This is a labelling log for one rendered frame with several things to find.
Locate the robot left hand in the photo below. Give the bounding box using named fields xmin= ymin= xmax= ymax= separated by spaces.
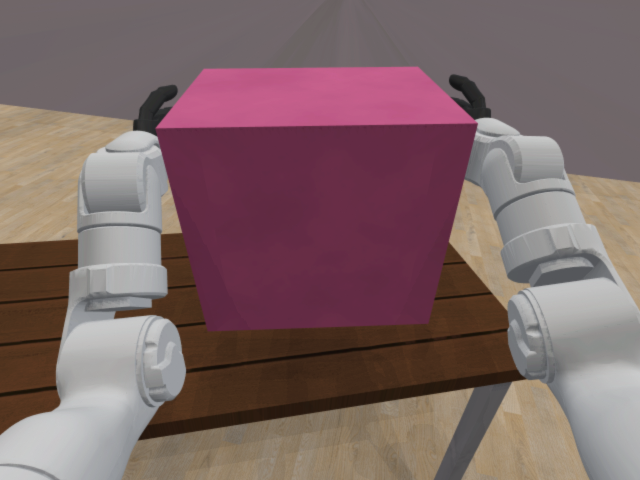
xmin=133 ymin=85 xmax=178 ymax=136

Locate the robot right hand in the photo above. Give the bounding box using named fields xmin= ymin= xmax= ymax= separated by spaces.
xmin=449 ymin=74 xmax=491 ymax=120

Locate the carton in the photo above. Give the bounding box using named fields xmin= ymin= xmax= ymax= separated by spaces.
xmin=155 ymin=67 xmax=478 ymax=331

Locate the robot right forearm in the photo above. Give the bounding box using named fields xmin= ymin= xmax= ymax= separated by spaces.
xmin=464 ymin=118 xmax=640 ymax=324

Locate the robot left forearm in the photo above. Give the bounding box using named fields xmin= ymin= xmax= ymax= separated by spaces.
xmin=56 ymin=131 xmax=168 ymax=400

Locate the left robot upper arm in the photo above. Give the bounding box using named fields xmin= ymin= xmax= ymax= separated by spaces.
xmin=0 ymin=315 xmax=186 ymax=480

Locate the table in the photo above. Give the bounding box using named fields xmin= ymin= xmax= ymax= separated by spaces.
xmin=0 ymin=233 xmax=526 ymax=480

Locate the right robot upper arm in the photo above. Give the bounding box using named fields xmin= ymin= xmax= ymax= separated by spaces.
xmin=507 ymin=277 xmax=640 ymax=480

